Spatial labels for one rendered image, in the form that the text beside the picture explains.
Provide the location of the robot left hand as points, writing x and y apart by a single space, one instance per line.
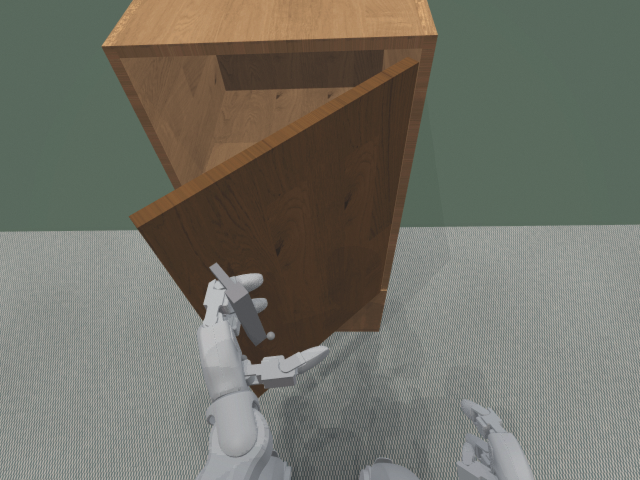
220 354

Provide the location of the cupboard door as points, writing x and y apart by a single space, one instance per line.
309 207

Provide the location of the handle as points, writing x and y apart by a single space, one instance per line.
242 304

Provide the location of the robot right hand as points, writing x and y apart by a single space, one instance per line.
502 457

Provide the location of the right robot shin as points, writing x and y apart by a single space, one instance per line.
383 460

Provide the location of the robot left thigh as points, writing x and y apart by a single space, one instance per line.
276 469

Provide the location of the robot left forearm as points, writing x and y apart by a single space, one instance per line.
240 442

